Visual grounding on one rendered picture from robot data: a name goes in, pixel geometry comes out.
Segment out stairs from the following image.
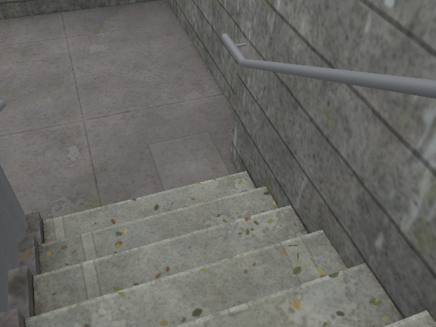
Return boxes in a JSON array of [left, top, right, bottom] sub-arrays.
[[25, 171, 436, 327]]

